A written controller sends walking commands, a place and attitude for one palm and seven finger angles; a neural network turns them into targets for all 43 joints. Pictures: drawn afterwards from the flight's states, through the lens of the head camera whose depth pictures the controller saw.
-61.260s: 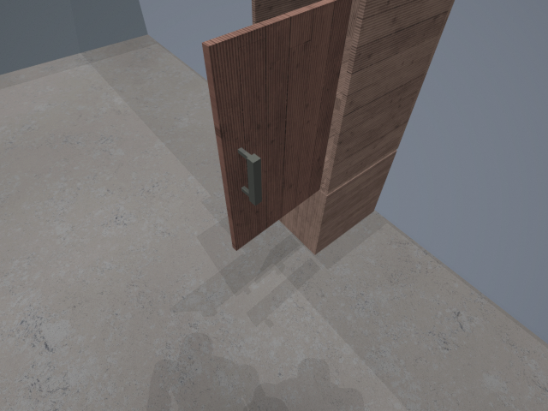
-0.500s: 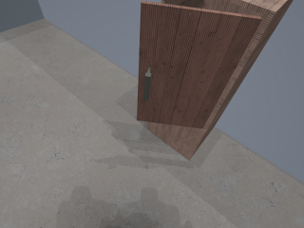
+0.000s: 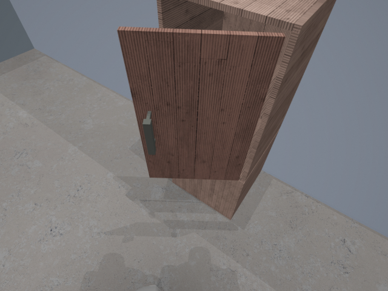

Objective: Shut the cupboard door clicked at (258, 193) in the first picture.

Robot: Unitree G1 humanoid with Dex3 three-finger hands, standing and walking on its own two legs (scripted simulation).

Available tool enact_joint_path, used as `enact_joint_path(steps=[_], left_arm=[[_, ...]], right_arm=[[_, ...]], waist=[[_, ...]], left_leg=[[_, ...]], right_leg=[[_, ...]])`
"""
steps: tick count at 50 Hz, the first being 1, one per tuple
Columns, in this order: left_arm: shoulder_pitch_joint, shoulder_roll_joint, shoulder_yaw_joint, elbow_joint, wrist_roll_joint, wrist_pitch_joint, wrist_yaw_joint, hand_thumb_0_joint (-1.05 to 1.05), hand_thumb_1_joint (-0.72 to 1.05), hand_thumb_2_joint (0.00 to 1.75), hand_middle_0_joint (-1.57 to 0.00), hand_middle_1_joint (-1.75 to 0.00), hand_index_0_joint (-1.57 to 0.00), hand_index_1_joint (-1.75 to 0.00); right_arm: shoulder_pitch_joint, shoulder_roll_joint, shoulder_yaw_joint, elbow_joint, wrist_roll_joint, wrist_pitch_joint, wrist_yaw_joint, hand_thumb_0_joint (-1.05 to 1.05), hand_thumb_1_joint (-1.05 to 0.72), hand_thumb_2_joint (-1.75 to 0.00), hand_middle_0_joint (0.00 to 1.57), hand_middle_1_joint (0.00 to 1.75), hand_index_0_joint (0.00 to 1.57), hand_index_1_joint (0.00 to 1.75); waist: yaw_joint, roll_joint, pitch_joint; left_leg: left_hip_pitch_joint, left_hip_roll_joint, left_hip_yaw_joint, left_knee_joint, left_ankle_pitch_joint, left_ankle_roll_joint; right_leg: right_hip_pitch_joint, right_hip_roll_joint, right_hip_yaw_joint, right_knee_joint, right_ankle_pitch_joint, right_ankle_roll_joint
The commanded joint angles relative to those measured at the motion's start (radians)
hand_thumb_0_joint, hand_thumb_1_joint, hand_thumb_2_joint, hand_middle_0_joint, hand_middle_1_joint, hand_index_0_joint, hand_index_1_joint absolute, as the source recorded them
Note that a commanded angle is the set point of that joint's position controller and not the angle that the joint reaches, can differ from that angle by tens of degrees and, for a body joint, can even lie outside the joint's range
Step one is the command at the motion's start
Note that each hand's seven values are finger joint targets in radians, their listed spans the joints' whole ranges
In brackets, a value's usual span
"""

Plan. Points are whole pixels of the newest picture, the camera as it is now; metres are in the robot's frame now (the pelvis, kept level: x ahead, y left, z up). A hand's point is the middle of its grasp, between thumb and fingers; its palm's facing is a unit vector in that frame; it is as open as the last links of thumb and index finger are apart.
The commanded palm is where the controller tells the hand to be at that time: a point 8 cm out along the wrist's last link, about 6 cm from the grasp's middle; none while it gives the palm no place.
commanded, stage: come to a stop and stand still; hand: left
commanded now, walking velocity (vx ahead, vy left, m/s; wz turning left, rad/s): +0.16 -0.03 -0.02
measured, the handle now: (150, 133) +0.55 +0.15 -0.05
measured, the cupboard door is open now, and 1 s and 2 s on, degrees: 34 34 34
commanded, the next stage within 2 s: look again from close up in 1.38 s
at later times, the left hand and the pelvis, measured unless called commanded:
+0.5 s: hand out of the picture +0.13 +0.16 -0.18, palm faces +0.02 -0.97 -0.24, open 7.3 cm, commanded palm none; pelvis +0.09 -0.03 -0.01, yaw +0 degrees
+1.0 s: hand out of the picture +0.12 +0.16 -0.17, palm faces +0.00 -0.97 -0.24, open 7.4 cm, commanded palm none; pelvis +0.07 -0.03 +0.00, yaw -1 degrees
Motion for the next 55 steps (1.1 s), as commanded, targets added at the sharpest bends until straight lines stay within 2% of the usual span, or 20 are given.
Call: enact_joint_path(steps=[1,4,6,7,9,12,18,21,23,27,30,32,34,35,37,42,44,46,49,55], left_arm=[[0.056,0.133,0.021,-0.006,-0.002,-0.02,0.007,0.0,0.9,0.9,-0.2,-0.3,-0.2,-0.3],[0.045,0.11,0.018,0.005,-0.011,-0.009,0.007,0.0,0.9,0.9,-0.2,-0.3,-0.2,-0.3],[0.107,0.034,0.002,-0.01,-0.016,-0.002,0.01,0.0,0.9,0.9,-0.2,-0.3,-0.2,-0.3],[0.078,0.051,-0.007,-0.025,-0.013,0.014,0.017,0.0,0.9,0.9,-0.2,-0.3,-0.2,-0.3],[0.047,0.04,-0.005,-0.016,-0.013,0.031,0.021,0.0,0.9,0.9,-0.2,-0.3,-0.2,-0.3],[0.074,0.042,-0.004,0.0,-0.015,0.046,0.019,0.0,0.9,0.9,-0.2,-0.3,-0.2,-0.3],[0.063,0.129,0.014,-0.04,0.008,0.052,0.025,0.0,0.9,0.9,-0.2,-0.3,-0.2,-0.3],[0.032,0.179,0.023,-0.05,0.006,0.037,0.029,0.0,0.9,0.9,-0.2,-0.3,-0.2,-0.3],[0.033,0.178,0.023,-0.05,0.006,0.032,0.035,0.0,0.9,0.9,-0.2,-0.3,-0.2,-0.3],[0.026,0.203,0.04,-0.052,0.01,0.035,0.048,0.0,0.9,0.9,-0.2,-0.3,-0.2,-0.3],[0.002,0.214,0.046,-0.065,0.006,0.042,0.048,0.0,0.9,0.9,-0.2,-0.3,-0.2,-0.3],[-0.029,0.197,0.042,-0.071,-0.003,0.044,0.048,0.0,0.9,0.9,-0.2,-0.3,-0.2,-0.3],[-0.005,0.133,0.024,-0.095,-0.009,0.053,0.047,0.0,0.9,0.9,-0.2,-0.3,-0.2,-0.3],[-0.026,0.117,0.016,-0.101,-0.005,0.06,0.049,0.0,0.9,0.9,-0.2,-0.3,-0.2,-0.3],[-0.067,0.115,0.012,-0.105,-0.011,0.078,0.046,0.0,0.9,0.9,-0.2,-0.3,-0.2,-0.3],[-0.02,0.105,0.003,-0.081,-0.01,0.065,0.03,0.0,0.9,0.9,-0.2,-0.3,-0.2,-0.3],[0.019,0.118,0.001,-0.062,-0.007,0.051,0.03,0.0,0.9,0.9,-0.2,-0.3,-0.2,-0.3],[-0.02,0.159,-0.005,-0.058,-0.006,0.039,0.029,0.0,0.9,0.9,-0.2,-0.3,-0.2,-0.3],[-0.03,0.138,-0.009,-0.041,-0.009,0.024,0.03,0.0,0.9,0.9,-0.2,-0.3,-0.2,-0.3],[0.006,0.111,-0.019,-0.002,-0.014,0.023,0.031,0.0,0.9,0.9,-0.2,-0.3,-0.2,-0.3]], right_arm=[[-0.006,-0.018,0.009,-0.062,0.002,-0.032,0.002,0.0,-0.9,-0.9,0.2,0.3,0.2,0.3],[0.095,-0.047,0.011,-0.015,-0.001,-0.052,-0.007,0.0,-0.9,-0.9,0.2,0.3,0.2,0.3],[0.191,-0.173,-0.008,0.006,-0.012,-0.057,-0.027,0.0,-0.9,-0.9,0.2,0.3,0.2,0.3],[0.174,-0.181,-0.004,0.005,-0.007,-0.045,-0.044,0.0,-0.9,-0.9,0.2,0.3,0.2,0.3],[0.053,-0.127,0.017,-0.02,-0.002,-0.038,-0.059,0.0,-0.9,-0.9,0.2,0.3,0.2,0.3],[-0.047,-0.121,0.014,-0.025,0.008,-0.029,-0.06,0.0,-0.9,-0.9,0.2,0.3,0.2,0.3],[-0.113,-0.112,-0.019,-0.057,0.022,0.005,-0.038,0.0,-0.9,-0.9,0.2,0.3,0.2,0.3],[-0.083,-0.065,-0.018,-0.064,0.022,0.024,-0.029,0.0,-0.9,-0.9,0.2,0.3,0.2,0.3],[-0.097,-0.06,-0.016,-0.07,0.021,0.031,-0.027,0.0,-0.9,-0.9,0.2,0.3,0.2,0.3],[-0.12,-0.071,-0.012,-0.086,0.026,0.029,-0.03,0.0,-0.9,-0.9,0.2,0.3,0.2,0.3],[-0.104,-0.073,-0.007,-0.089,0.026,0.026,-0.029,0.0,-0.9,-0.9,0.2,0.3,0.2,0.3],[-0.056,-0.075,-0.006,-0.067,0.021,0.017,-0.025,0.0,-0.9,-0.9,0.2,0.3,0.2,0.3],[-0.055,-0.163,-0.015,-0.079,0.008,0.007,-0.026,0.0,-0.9,-0.9,0.2,0.3,0.2,0.3],[-0.061,-0.169,-0.015,-0.079,0.009,0.007,-0.029,0.0,-0.9,-0.9,0.2,0.3,0.2,0.3],[-0.069,-0.154,-0.002,-0.074,0.004,-0.001,-0.045,0.0,-0.9,-0.9,0.2,0.3,0.2,0.3],[-0.091,-0.146,0.0,-0.065,0.011,-0.007,-0.045,0.0,-0.9,-0.9,0.2,0.3,0.2,0.3],[-0.094,-0.134,-0.001,-0.059,0.023,-0.008,-0.039,0.0,-0.9,-0.9,0.2,0.3,0.2,0.3],[-0.07,-0.092,0.004,-0.055,0.031,-0.006,-0.027,0.0,-0.9,-0.9,0.2,0.3,0.2,0.3],[-0.039,-0.077,0.008,-0.019,0.022,-0.002,-0.027,0.0,-0.9,-0.9,0.2,0.3,0.2,0.3],[-0.016,-0.071,0.025,0.035,0.02,-0.01,-0.027,0.0,-0.9,-0.9,0.2,0.3,0.2,0.3]], waist=[[0.017,-0.099,0.026],[-0.03,-0.041,-0.001],[-0.036,0.231,-0.065],[-0.038,0.303,-0.05],[0.007,0.167,-0.001],[0.038,0.113,-0.047],[0.043,0.038,-0.032],[0.028,-0.188,-0.046],[0.042,-0.185,-0.042],[0.064,-0.181,-0.07],[0.057,-0.191,-0.087],[0.03,-0.165,-0.108],[0.043,0.088,-0.131],[0.035,0.144,-0.088],[0.031,0.195,-0.019],[0.055,0.118,-0.066],[0.062,0.064,-0.079],[0.022,0.004,-0.039],[0.009,-0.141,-0.042],[0.021,-0.065,0.043]], left_leg=[[0.042,-0.017,0.013,-0.21,0.048,0.008],[0.305,-0.032,0.0,-0.408,0.257,0.026],[0.491,0.262,-0.352,-0.497,0.523,0.176],[0.446,0.325,-0.424,-0.563,0.62,0.236],[0.32,0.292,-0.321,-0.554,0.765,0.237],[0.349,0.207,-0.172,-0.503,0.824,0.195],[0.247,0.053,-0.078,-0.435,0.326,0.068],[0.215,-0.063,-0.01,-0.255,0.112,0.015],[0.144,-0.078,-0.04,-0.148,-0.122,0.006],[0.044,-0.094,-0.082,-0.114,-0.176,-0.005],[0.113,-0.101,-0.066,-0.291,-0.054,-0.01],[0.267,-0.074,-0.06,-0.493,0.23,-0.003],[0.406,0.141,-0.221,-0.468,0.755,0.094],[0.354,0.191,-0.243,-0.506,0.815,0.156],[0.309,0.207,-0.284,-0.546,0.878,0.215],[0.369,0.137,-0.206,-0.493,0.758,0.182],[0.322,0.064,-0.177,-0.462,0.519,0.11],[0.291,-0.011,-0.125,-0.487,0.203,0.044],[0.356,-0.02,-0.104,-0.482,0.236,0.032],[0.338,-0.004,-0.113,-0.547,0.216,0.034]], right_leg=[[0.018,-0.26,0.18,-0.112,0.305,-0.152],[-0.086,-0.185,0.133,0.052,0.226,-0.083],[-0.274,-0.037,0.02,0.346,-0.116,0.007],[-0.307,-0.024,0.061,0.491,-0.351,0.028],[-0.263,-0.089,0.137,0.517,-0.31,0.046],[-0.172,-0.081,0.1,0.299,-0.185,0.058],[-0.124,-0.139,0.18,0.119,0.318,0.011],[-0.086,-0.294,0.33,0.035,0.622,-0.085],[-0.025,-0.339,0.345,0.032,0.828,-0.143],[0.147,-0.351,0.326,0.1,1.033,-0.172],[0.143,-0.316,0.292,0.133,0.953,-0.137],[0.072,-0.261,0.241,0.18,0.777,-0.07],[-0.099,-0.117,0.128,0.233,0.242,0.03],[-0.113,-0.065,0.099,0.305,-0.085,0.046],[-0.179,-0.047,0.162,0.469,-0.28,0.051],[-0.095,-0.047,0.127,0.232,-0.097,0.046],[-0.002,-0.067,0.169,0.035,0.143,0.037],[-0.052,-0.177,0.263,-0.011,0.202,-0.002],[-0.077,-0.167,0.271,-0.028,0.279,-0.01],[-0.096,-0.129,0.25,-0.075,0.136,0.006]])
